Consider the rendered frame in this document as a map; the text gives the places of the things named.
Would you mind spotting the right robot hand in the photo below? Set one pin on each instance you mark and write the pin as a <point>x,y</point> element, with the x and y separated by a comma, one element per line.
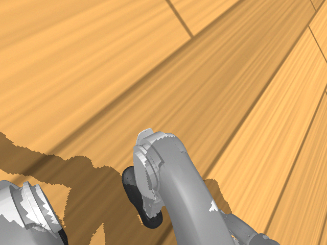
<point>242,232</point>

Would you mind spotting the left robot foot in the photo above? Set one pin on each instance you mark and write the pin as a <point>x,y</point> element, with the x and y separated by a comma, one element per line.
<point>63,236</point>

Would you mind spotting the right robot arm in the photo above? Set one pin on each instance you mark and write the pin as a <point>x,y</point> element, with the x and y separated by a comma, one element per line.
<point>262,239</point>

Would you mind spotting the right robot foot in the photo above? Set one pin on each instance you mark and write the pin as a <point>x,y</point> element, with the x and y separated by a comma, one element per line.
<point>135,197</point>

